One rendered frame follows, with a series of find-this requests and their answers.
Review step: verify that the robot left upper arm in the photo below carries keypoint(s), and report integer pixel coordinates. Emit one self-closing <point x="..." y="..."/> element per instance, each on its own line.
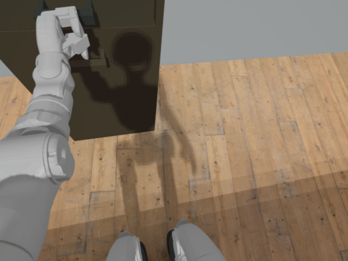
<point x="32" y="168"/>

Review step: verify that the robot left hand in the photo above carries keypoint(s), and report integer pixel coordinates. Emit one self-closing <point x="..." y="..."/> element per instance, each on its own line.
<point x="50" y="37"/>

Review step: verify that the right robot shin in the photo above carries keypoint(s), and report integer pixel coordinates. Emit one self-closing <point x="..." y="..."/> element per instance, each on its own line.
<point x="177" y="257"/>

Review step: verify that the drawer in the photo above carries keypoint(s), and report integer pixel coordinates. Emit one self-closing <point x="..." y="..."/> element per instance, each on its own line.
<point x="18" y="14"/>

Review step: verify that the handle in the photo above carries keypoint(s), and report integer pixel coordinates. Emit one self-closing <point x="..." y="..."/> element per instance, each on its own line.
<point x="88" y="65"/>
<point x="86" y="15"/>

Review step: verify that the right robot thigh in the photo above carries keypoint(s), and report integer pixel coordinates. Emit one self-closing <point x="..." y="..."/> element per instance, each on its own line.
<point x="191" y="241"/>

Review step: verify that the robot left forearm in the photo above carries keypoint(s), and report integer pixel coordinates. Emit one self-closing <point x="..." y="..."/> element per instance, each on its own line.
<point x="50" y="107"/>

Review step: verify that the cabinet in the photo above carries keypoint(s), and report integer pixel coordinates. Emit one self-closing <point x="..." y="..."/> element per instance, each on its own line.
<point x="119" y="101"/>

